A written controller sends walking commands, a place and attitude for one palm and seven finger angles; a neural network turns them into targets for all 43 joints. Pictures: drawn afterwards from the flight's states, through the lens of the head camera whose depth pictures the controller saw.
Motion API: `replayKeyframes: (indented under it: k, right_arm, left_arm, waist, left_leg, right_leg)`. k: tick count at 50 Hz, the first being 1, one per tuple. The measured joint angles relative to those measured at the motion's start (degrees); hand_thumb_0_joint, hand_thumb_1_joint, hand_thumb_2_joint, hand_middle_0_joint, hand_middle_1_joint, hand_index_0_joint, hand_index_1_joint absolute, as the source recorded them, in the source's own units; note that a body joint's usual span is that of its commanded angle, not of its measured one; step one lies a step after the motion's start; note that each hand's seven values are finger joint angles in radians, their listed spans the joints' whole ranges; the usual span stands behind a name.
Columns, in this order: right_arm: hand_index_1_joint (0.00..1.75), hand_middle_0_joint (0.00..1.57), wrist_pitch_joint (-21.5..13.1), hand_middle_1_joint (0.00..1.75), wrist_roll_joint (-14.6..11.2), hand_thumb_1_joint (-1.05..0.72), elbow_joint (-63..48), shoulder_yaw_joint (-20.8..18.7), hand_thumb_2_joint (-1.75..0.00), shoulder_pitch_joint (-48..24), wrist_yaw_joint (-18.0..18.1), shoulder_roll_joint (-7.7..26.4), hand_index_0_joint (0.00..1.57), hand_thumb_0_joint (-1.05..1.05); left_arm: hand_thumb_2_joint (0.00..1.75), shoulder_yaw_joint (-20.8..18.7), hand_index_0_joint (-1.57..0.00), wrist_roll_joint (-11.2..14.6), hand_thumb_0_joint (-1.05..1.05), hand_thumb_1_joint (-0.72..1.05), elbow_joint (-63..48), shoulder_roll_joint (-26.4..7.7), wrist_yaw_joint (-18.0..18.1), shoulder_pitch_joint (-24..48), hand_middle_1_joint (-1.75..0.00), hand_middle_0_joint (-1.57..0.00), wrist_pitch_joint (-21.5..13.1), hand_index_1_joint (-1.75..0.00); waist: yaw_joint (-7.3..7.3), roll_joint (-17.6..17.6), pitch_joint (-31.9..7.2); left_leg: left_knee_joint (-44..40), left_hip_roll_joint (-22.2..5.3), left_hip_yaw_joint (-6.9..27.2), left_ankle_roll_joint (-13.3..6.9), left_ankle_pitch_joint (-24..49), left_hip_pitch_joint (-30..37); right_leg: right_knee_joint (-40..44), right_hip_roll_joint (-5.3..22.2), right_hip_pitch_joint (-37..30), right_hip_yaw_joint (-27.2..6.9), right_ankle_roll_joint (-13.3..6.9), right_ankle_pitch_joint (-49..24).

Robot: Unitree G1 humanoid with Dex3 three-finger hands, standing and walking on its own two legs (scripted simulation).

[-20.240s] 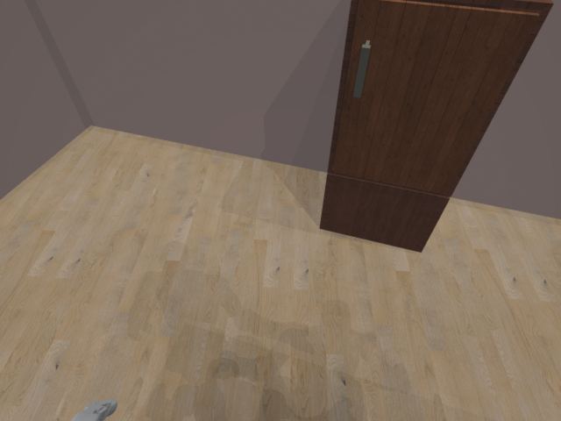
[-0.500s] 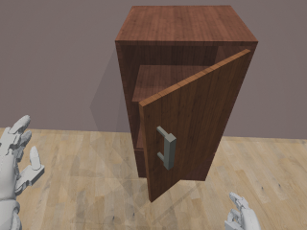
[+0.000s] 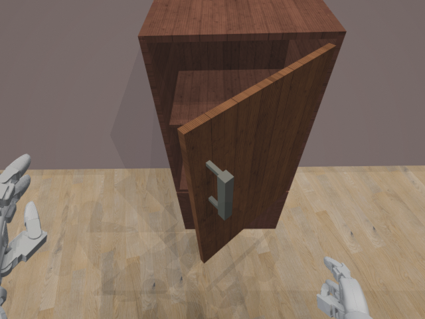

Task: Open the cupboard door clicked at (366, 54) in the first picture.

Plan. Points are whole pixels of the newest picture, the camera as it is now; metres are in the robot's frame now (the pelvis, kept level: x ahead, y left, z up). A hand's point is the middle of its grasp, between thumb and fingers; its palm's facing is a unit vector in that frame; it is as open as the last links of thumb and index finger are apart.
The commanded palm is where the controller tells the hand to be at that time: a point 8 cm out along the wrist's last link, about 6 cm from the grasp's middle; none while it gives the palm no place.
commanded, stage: step back with the hand held close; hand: left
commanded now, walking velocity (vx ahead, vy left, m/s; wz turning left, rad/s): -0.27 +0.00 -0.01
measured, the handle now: (218, 190) +0.36 +0.02 +0.03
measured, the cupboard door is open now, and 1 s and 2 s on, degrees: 41 41 41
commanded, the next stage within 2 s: stop stepping back and stand still in 0.72 s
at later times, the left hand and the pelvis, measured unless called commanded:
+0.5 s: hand out of the picture +0.08 +0.30 +0.16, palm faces +0.49 -0.72 -0.50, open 7.4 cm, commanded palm +0.00 +0.33 +0.17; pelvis -0.10 +0.01 -0.02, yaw +7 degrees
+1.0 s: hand out of the picture -0.04 +0.29 +0.17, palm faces +0.43 -0.82 -0.38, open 7.4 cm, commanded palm -0.12 +0.33 +0.17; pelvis -0.24 +0.02 -0.01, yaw +3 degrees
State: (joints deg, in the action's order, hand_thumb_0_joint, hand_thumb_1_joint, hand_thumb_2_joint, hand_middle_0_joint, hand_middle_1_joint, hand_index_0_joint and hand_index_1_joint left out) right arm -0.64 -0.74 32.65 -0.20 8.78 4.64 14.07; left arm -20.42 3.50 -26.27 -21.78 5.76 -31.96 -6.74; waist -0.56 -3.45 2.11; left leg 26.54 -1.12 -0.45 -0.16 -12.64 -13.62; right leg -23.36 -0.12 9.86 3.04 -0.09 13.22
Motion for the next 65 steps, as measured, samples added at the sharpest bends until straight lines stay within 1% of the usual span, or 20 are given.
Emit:
replayKeyframes:
  k: [8,16,22,24,28,32,34,35,38,41,43,46,50,52,53,55,58,61,63,65]
  right_arm:
    - [0.3,0.2,1.1,0.3,-0.5,-0.9,-0.6,-0.6,-0.89,0.5,0.9,-0.5,0.2,0.01]
    - [0.3,0.2,-0.8,0.3,-0.3,-0.9,-1.2,0.4,-0.89,1.8,0.6,-1.1,0.2,0.01]
    - [0.3,0.2,-2.8,0.3,0.0,-0.9,-1.4,0.7,-0.89,4.1,0.5,-1.8,0.2,0.01]
    - [0.3,0.2,-3.6,0.3,0.1,-0.9,-1.3,0.8,-0.89,5.1,0.3,-2.2,0.2,0.01]
    - [0.3,0.2,-4.6,0.3,0.4,-0.9,0.2,0.5,-0.89,3.9,-0.6,-1.9,0.2,0.01]
    - [0.3,0.2,-4.6,0.3,0.8,-0.9,2.8,-0.3,-0.89,3.0,-1.2,-1.8,0.2,0.01]
    - [0.3,0.2,-4.3,0.3,0.7,-0.9,3.2,-0.2,-0.89,3.1,-0.9,-1.6,0.2,0.01]
    - [0.3,0.2,-4.3,0.3,0.6,-0.9,3.1,-0.2,-0.89,2.7,-0.5,-1.5,0.2,0.01]
    - [0.3,0.2,-5.3,0.3,0.9,-0.9,2.8,-0.4,-0.89,0.4,0.0,-2.1,0.2,0.01]
    - [0.3,0.2,-6.4,0.3,1.3,-0.9,2.3,-0.4,-0.89,-0.5,-1.1,-3.9,0.2,0.01]
    - [0.3,0.2,-7.0,0.3,1.3,-0.9,2.1,-0.1,-0.89,-0.4,-1.9,-5.0,0.2,0.01]
    - [0.3,0.2,-7.7,0.3,1.1,-0.9,2.0,0.7,-0.89,0.2,-2.7,-6.2,0.2,0.01]
    - [0.3,0.2,-8.4,0.3,1.5,-0.9,1.3,1.6,-0.89,1.2,-2.7,-6.8,0.2,0.01]
    - [0.3,0.2,-8.2,0.3,1.4,-0.9,0.1,2.1,-0.89,1.0,-2.9,-6.5,0.2,0.01]
    - [0.3,0.2,-7.8,0.3,1.5,-0.9,-0.6,2.5,-0.89,0.3,-2.9,-6.2,0.2,0.01]
    - [0.3,0.2,-6.4,0.3,1.6,-0.9,1.6,2.2,-0.89,-0.7,-2.8,-4.1,0.2,0.0]
    - [0.3,0.2,-4.5,0.3,0.6,-0.9,5.3,1.7,-0.89,4.3,-2.7,-3.8,0.2,0.01]
    - [0.3,0.2,-4.5,0.3,-0.1,-0.9,6.5,1.7,-0.89,8.5,-1.4,-2.5,0.2,0.01]
    - [0.3,0.2,-4.9,0.3,0.2,-0.9,7.3,0.8,-0.89,8.0,-0.3,-1.5,0.2,0.01]
    - [0.3,0.2,-5.9,0.3,0.6,-0.9,7.8,0.5,-0.89,6.9,0.1,-1.2,0.2,0.01]
  left_arm:
    - [0.9,-2.4,-0.21,0.2,0.02,0.89,-2.7,-3.3,1.5,-1.3,-0.3,-0.22,-0.7,-0.3]
    - [0.9,-3.0,-0.21,-1.1,0.01,0.89,-2.8,-2.4,2.5,-0.5,-0.3,-0.22,-2.7,-0.3]
    - [0.9,-3.6,-0.21,-2.7,0.02,0.89,-2.9,-2.7,2.3,1.5,-0.3,-0.22,-4.1,-0.3]
    - [0.9,-4.3,-0.21,-2.9,0.02,0.89,-3.7,-3.4,2.1,1.9,-0.3,-0.22,-4.7,-0.3]
    - [0.9,-5.8,-0.21,-2.3,0.02,0.89,-5.5,-2.2,2.3,0.4,-0.3,-0.22,-6.4,-0.3]
    - [0.9,-4.4,-0.21,-1.9,0.01,0.89,-6.9,-1.0,2.8,-1.4,-0.3,-0.22,-6.5,-0.3]
    - [0.9,-3.4,-0.21,-1.8,0.01,0.89,-6.8,-0.9,2.9,0.0,-0.3,-0.22,-6.1,-0.3]
    - [0.9,-3.2,-0.21,-1.8,0.01,0.89,-6.3,-1.1,2.9,1.7,-0.3,-0.22,-6.0,-0.3]
    - [0.9,-3.9,-0.21,-2.2,0.01,0.89,-3.4,-1.6,3.0,6.9,-0.3,-0.22,-6.3,-0.3]
    - [0.9,-5.4,-0.21,-1.9,0.01,0.89,-2.1,-2.3,2.8,7.2,-0.3,-0.22,-5.8,-0.3]
    - [0.9,-5.8,-0.21,-1.3,0.02,0.89,-3.6,-2.6,3.0,5.8,-0.3,-0.21,-5.1,-0.3]
    - [0.9,-5.0,-0.21,-0.6,0.02,0.89,-7.1,-2.5,3.1,3.5,-0.3,-0.21,-4.4,-0.3]
    - [0.9,-3.5,-0.21,0.1,0.02,0.89,-10.1,-3.4,3.0,2.2,-0.3,-0.21,-3.7,-0.3]
    - [0.9,-5.1,-0.21,0.6,0.02,0.89,-12.1,-5.6,3.0,0.5,-0.3,-0.21,-3.8,-0.3]
    - [0.9,-7.1,-0.21,0.8,0.02,0.89,-13.5,-7.2,3.2,-1.1,-0.3,-0.21,-4.1,-0.3]
    - [0.9,-6.9,-0.21,0.8,0.02,0.89,-14.0,-6.9,2.6,-2.5,-0.3,-0.22,-4.8,-0.3]
    - [0.9,-7.0,-0.21,0.6,0.01,0.88,-12.1,-8.6,2.2,-4.7,-0.3,-0.22,-5.4,-0.3]
    - [0.9,-8.0,-0.21,0.5,0.01,0.88,-6.9,-6.8,2.9,-2.6,-0.3,-0.22,-5.7,-0.3]
    - [0.9,-7.4,-0.21,0.3,0.01,0.88,-0.3,-4.0,3.3,3.1,-0.3,-0.22,-4.9,-0.3]
    - [0.9,-6.3,-0.21,-0.1,0.01,0.89,5.8,-2.2,3.6,8.8,-0.3,-0.22,-3.5,-0.3]
  waist:
    - [0.13,1.8,0.4]
    - [0.44,2.1,0.2]
    - [1.63,2.6,1.0]
    - [2.04,3.3,0.7]
    - [0.47,2.2,1.6]
    - [-1.66,3.1,0.3]
    - [-1.7,3.5,-1.2]
    - [-1.36,3.6,-1.1]
    - [-1.13,3.2,1.2]
    - [-0.44,2.3,0.9]
    - [-0.72,2.8,-0.1]
    - [-0.73,4.0,-1.7]
    - [0.9,5.2,-3.1]
    - [0.79,7.2,-3.2]
    - [-0.25,9.2,-3.1]
    - [-0.48,5.1,-1.6]
    - [-0.99,5.4,-4.6]
    - [-0.98,6.7,-7.5]
    - [0.71,6.0,-6.9]
    - [2.25,5.2,-5.0]
  left_leg:
    - [1.5,0.5,-0.4,-0.7,1.6,-3.0]
    - [4.0,0.7,0.0,-1.8,3.4,-6.8]
    - [7.1,1.3,1.3,-2.7,2.6,-10.5]
    - [8.0,1.3,0.7,-2.6,3.0,-12.3]
    - [10.7,0.3,0.2,-1.8,-1.2,-14.8]
    - [16.9,1.7,-0.4,0.4,-7.0,-14.3]
    - [12.7,1.9,-0.8,0.3,-6.5,-10.7]
    - [10.2,2.1,-0.7,-0.8,-1.2,-10.6]
    - [9.0,1.6,-0.9,-4.2,4.8,-11.7]
    - [5.6,-0.2,-0.9,-4.7,7.1,-12.5]
    - [2.5,-1.4,-1.7,-4.3,9.7,-13.1]
    - [-2.5,-2.4,-2.7,-3.6,12.4,-13.9]
    - [-9.3,-1.6,-2.3,0.0,12.8,-15.6]
    - [-7.8,0.0,-4.0,2.0,9.8,-18.7]
    - [-3.7,0.9,-5.7,2.4,6.8,-21.7]
    - [8.0,-0.6,-3.5,2.1,1.6,-25.2]
    - [18.1,0.2,-4.0,1.4,0.5,-22.0]
    - [12.0,1.7,-5.2,-1.6,0.2,-12.7]
    - [12.2,2.7,-5.6,-4.4,-0.2,-12.1]
    - [10.6,3.0,-5.5,-5.2,2.2,-11.0]
  right_leg:
    - [-2.0,0.6,3.2,-0.4,0.7,-1.4]
    - [-3.6,0.7,6.4,-0.2,1.3,-3.5]
    - [-9.3,-1.7,8.8,-3.0,1.7,0.5]
    - [-10.8,-2.3,8.0,-3.9,1.1,1.9]
    - [-11.5,-2.5,9.6,-3.1,0.3,0.5]
    - [-10.2,-1.8,10.3,-5.0,1.0,-1.6]
    - [-9.6,-1.5,11.2,-5.1,1.7,-2.6]
    - [-10.1,-1.4,12.0,-5.0,1.9,-2.0]
    - [-22.9,-3.7,15.6,-6.2,1.8,6.9]
    - [-37.1,-6.2,16.2,-6.0,1.6,11.4]
    - [-40.6,-6.0,14.2,-5.2,1.6,12.9]
    - [-34.9,-4.5,7.7,-3.3,1.0,16.0]
    - [-14.4,-4.7,-3.7,0.7,-1.4,21.2]
    - [-2.5,-3.4,-8.3,1.1,-3.7,16.7]
    - [1.6,-1.3,-9.2,-0.5,-4.5,13.7]
    - [-0.8,-3.6,-8.8,-0.8,-3.1,14.6]
    - [-2.1,-3.2,-11.2,-1.9,-2.0,15.1]
    - [-9.1,-1.1,-10.1,-2.7,-1.2,18.0]
    - [-21.8,-0.2,-4.5,-2.3,-0.3,17.7]
    - [-33.0,-0.9,2.2,-3.3,-0.5,17.7]
